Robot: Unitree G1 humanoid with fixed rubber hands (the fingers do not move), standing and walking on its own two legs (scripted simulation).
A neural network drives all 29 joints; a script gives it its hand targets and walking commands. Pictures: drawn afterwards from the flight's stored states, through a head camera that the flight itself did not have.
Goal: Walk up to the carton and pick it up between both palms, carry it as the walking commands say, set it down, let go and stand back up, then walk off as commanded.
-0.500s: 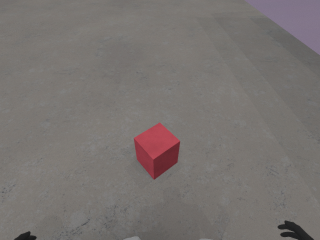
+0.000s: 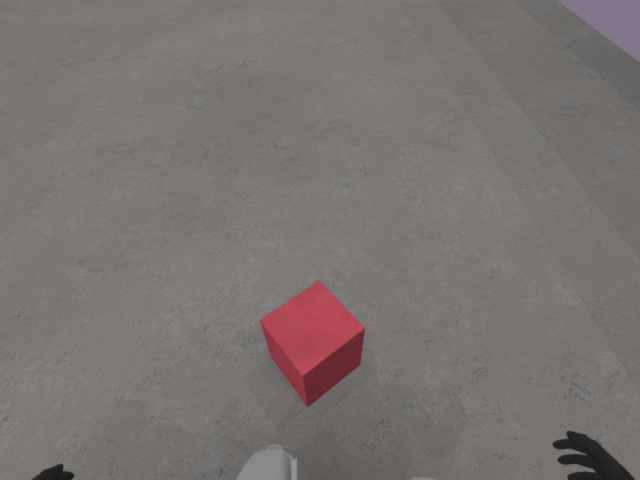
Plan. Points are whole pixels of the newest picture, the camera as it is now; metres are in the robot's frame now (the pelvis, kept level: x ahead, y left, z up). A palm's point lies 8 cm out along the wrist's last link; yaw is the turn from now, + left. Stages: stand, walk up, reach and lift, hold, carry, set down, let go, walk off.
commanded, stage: walk up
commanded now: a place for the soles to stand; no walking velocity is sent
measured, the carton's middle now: (313, 343) +0.57 +0.06 -0.62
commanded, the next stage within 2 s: none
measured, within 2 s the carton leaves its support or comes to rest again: neither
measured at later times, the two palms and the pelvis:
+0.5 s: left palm (78, 355) +0.30 +0.37 -0.05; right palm (541, 387) +0.25 -0.28 -0.07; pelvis +0.14 +0.05 +0.01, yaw -6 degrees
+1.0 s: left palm (76, 372) +0.28 +0.37 -0.07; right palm (553, 466) +0.16 -0.26 -0.07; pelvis +0.11 +0.07 +0.03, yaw -11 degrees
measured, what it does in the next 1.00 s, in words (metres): walks ahead: left foot, then right foot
